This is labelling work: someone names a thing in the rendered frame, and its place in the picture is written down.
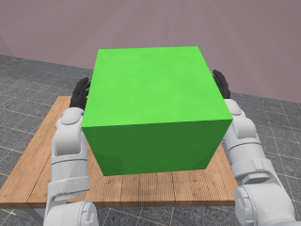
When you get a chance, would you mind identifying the right robot upper arm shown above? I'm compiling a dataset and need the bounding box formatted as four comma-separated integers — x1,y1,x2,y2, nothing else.
234,183,301,226

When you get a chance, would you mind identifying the carton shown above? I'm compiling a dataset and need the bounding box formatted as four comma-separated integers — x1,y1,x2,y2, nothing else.
81,46,233,176

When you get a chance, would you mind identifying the left robot upper arm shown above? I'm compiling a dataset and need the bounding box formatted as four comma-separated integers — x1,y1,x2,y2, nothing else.
44,201,99,226

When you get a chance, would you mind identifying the robot left hand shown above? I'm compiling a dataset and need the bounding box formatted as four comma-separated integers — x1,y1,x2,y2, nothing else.
69,77,91,111

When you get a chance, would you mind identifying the robot right hand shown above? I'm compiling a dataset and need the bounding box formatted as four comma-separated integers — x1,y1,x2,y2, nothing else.
212,70,230,100

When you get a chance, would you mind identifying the right robot forearm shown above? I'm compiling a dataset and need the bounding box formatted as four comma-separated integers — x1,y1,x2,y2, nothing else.
224,99,295,219

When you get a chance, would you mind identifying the left robot forearm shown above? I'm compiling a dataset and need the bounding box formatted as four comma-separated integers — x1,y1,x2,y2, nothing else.
43,107,90,226

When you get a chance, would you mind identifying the table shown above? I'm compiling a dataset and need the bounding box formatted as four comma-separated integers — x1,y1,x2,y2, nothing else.
0,96,239,226

